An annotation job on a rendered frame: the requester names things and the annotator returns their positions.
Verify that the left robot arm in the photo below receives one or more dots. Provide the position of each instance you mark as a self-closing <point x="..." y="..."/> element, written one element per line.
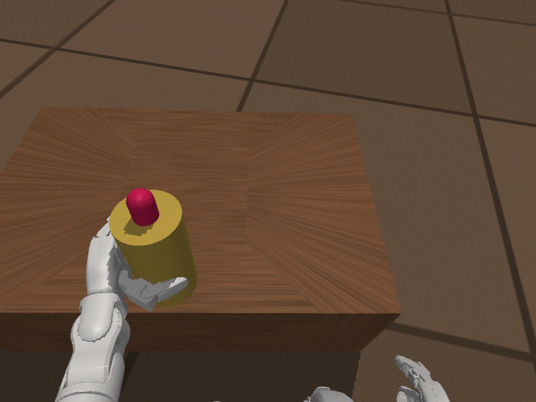
<point x="99" y="336"/>

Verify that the right robot hand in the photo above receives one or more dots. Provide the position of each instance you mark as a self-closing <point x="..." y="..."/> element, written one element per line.
<point x="428" y="389"/>

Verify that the left robot hand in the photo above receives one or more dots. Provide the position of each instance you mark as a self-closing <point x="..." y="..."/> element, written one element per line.
<point x="107" y="270"/>

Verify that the bottle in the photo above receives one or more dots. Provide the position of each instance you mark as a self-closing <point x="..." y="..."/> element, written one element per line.
<point x="149" y="228"/>

